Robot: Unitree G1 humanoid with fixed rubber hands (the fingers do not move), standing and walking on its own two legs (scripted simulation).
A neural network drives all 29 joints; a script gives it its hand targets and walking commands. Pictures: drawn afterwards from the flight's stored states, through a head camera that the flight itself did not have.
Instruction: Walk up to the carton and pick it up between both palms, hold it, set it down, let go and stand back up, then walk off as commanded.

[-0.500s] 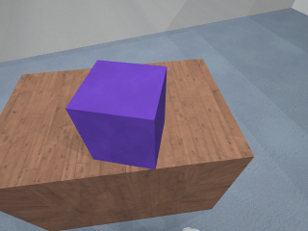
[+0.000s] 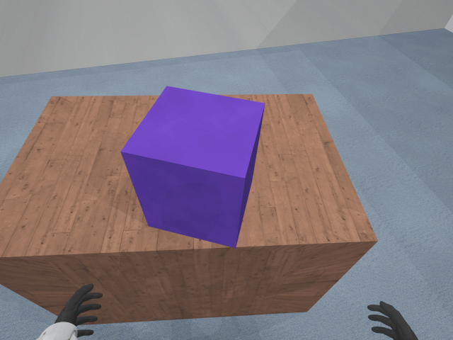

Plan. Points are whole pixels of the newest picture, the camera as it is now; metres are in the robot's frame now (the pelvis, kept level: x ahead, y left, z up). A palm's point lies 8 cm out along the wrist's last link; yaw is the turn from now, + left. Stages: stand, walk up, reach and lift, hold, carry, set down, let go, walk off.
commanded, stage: reach and lift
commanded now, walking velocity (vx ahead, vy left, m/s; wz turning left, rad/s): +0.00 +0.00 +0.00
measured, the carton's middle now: (202, 169) +0.47 +0.08 +0.01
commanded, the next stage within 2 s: none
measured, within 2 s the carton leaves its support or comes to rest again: neither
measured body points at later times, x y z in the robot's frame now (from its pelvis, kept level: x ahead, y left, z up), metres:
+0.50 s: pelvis +0.02 +0.00 +0.02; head +0.03 +0.02 +0.47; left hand +0.20 +0.29 -0.05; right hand +0.20 -0.22 -0.03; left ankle +0.04 +0.12 -0.72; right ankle +0.06 -0.15 -0.72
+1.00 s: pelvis +0.05 +0.01 +0.02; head +0.07 +0.05 +0.47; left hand +0.23 +0.29 -0.02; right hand +0.24 -0.16 +0.00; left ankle +0.04 +0.12 -0.72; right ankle +0.06 -0.15 -0.72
